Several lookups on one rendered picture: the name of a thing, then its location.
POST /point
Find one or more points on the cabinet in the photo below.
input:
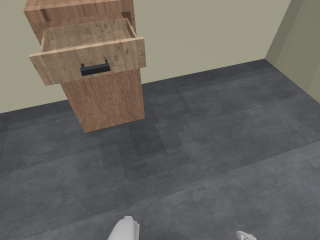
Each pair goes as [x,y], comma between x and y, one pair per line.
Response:
[102,101]

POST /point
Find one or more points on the drawer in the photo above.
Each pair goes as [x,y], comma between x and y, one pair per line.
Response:
[65,48]

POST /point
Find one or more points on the handle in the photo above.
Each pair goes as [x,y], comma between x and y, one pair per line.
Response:
[95,69]

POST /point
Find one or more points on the robot left thigh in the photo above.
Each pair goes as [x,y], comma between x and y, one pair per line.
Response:
[125,229]

